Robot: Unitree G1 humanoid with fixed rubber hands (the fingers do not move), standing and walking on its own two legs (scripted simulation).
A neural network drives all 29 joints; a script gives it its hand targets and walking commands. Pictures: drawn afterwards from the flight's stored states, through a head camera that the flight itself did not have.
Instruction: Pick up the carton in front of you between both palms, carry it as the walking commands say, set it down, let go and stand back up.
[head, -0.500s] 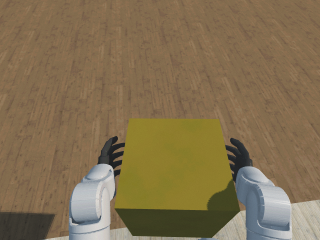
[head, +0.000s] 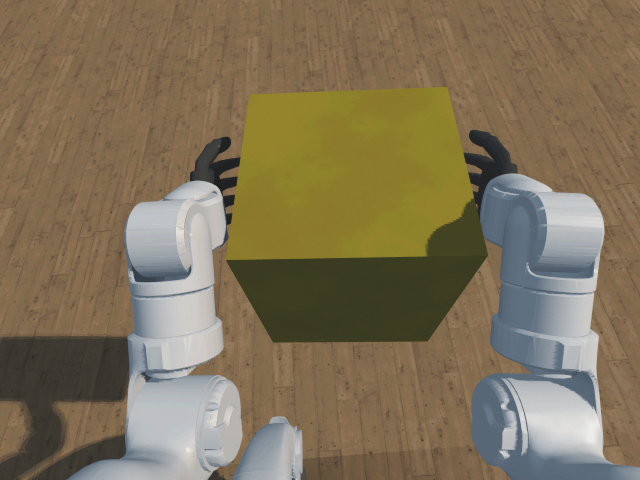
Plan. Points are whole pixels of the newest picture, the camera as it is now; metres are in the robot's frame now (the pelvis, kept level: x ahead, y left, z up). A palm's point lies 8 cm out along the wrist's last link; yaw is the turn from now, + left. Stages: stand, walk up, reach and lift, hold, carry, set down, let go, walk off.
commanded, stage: carry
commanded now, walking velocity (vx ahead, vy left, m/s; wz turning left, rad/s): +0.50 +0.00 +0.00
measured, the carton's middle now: (348, 231) +0.39 +0.01 +0.09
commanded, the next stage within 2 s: none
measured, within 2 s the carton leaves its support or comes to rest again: neither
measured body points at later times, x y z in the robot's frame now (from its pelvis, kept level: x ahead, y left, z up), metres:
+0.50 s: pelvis +0.34 +0.01 +0.01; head +0.44 +0.02 +0.45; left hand +0.75 +0.14 +0.14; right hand +0.73 -0.16 +0.15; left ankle +0.26 +0.10 -0.72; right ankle +0.48 -0.09 -0.68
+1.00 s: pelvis +0.51 +0.01 +0.04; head +0.54 +0.02 +0.49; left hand +0.90 +0.17 +0.18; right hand +0.90 -0.14 +0.18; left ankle +0.52 +0.12 -0.69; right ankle +0.50 -0.08 -0.70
